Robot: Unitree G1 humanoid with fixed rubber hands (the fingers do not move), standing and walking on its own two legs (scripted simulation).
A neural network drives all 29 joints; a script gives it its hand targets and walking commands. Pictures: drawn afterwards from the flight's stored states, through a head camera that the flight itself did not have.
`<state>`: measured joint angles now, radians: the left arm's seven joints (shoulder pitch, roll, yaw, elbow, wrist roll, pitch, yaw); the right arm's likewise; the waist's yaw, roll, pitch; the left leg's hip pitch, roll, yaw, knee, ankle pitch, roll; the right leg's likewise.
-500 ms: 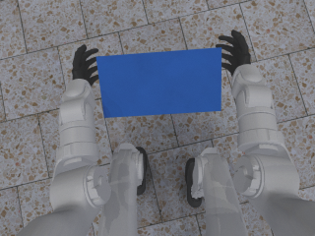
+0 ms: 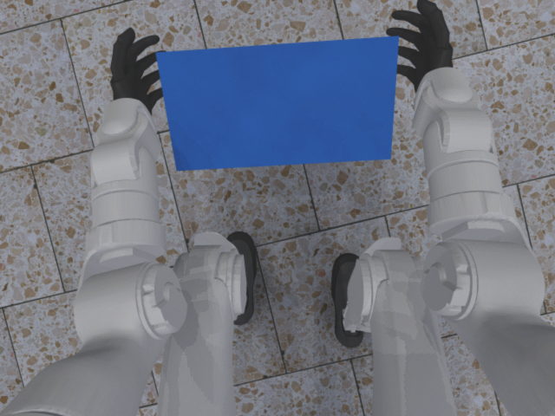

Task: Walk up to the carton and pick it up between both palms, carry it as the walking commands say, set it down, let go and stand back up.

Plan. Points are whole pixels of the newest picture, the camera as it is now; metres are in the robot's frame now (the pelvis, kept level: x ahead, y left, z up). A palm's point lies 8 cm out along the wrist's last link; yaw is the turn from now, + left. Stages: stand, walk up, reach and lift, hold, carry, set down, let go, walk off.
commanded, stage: set down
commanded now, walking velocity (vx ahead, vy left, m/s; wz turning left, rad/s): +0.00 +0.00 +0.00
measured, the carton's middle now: (279, 102) +0.51 +0.05 -0.21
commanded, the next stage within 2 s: none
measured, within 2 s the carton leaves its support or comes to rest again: neither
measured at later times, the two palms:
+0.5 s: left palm (150, 100) +0.50 +0.24 -0.19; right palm (396, 84) +0.54 -0.13 -0.20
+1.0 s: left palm (152, 98) +0.51 +0.24 -0.21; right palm (392, 83) +0.55 -0.13 -0.21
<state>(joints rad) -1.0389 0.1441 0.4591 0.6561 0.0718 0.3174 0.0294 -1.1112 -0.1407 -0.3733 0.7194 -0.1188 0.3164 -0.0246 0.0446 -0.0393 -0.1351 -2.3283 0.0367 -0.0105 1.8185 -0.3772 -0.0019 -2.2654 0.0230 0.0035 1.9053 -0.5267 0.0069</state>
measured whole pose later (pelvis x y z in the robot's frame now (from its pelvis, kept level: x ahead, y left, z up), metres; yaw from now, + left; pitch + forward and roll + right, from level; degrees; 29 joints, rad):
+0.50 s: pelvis +0.00 +0.00 -0.05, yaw +1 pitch +47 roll +0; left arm -1.22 0.28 0.34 0.88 -0.07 0.22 0.06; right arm -1.26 -0.25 -0.23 0.90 -0.01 0.22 -0.08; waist 0.07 -0.02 0.06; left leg -2.43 0.03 -0.02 2.01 -0.40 -0.01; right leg -2.36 0.02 0.00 2.10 -0.57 0.00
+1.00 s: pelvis +0.00 +0.00 -0.07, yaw +1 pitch +43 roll +0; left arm -1.29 0.33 0.31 1.01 -0.13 0.15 0.07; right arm -1.34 -0.27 -0.19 0.99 0.02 0.19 -0.06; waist 0.06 0.00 0.14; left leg -2.43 0.02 -0.02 2.08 -0.40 -0.01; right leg -2.36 0.03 0.01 2.18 -0.57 0.01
